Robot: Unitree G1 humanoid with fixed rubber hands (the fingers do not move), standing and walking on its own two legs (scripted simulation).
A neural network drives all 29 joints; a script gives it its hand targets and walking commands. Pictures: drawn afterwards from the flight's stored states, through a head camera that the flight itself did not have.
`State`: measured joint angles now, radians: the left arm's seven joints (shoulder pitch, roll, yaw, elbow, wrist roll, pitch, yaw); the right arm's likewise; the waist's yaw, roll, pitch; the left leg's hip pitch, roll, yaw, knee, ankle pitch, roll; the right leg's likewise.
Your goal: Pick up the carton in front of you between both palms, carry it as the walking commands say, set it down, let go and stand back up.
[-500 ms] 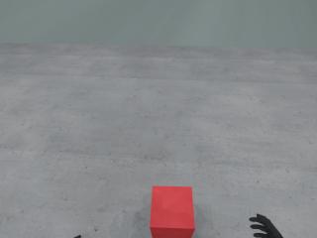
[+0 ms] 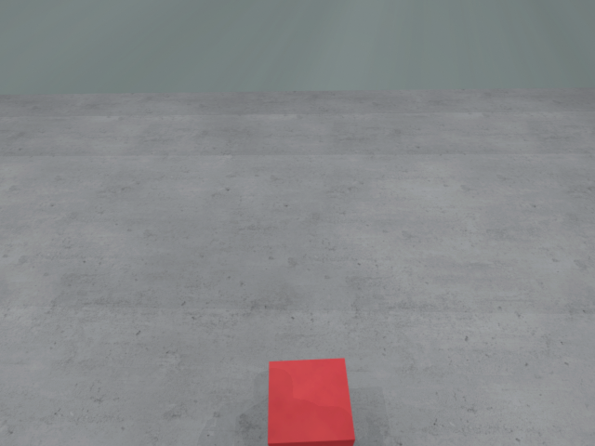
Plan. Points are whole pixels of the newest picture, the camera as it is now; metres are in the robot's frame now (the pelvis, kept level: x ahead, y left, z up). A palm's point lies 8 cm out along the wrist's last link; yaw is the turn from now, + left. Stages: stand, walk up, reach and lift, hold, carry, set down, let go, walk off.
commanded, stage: stand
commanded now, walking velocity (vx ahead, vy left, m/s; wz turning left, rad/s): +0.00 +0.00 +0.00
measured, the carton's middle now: (309, 412) +0.36 +0.00 -0.63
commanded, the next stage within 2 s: none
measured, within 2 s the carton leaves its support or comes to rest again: neither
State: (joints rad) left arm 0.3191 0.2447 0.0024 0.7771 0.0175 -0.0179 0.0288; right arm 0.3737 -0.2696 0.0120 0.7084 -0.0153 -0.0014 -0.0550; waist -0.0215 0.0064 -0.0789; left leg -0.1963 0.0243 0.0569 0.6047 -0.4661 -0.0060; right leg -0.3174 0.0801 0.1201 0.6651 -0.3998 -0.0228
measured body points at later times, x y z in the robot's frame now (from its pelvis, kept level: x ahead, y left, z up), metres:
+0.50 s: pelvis -0.02 +0.00 +0.01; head -0.02 +0.00 +0.46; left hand +0.04 +0.26 -0.13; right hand -0.02 -0.26 -0.14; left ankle -0.10 +0.12 -0.72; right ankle -0.04 -0.11 -0.72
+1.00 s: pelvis -0.03 +0.01 +0.01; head -0.03 +0.01 +0.46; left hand -0.03 +0.25 -0.14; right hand -0.08 -0.22 -0.14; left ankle -0.10 +0.12 -0.72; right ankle -0.04 -0.11 -0.72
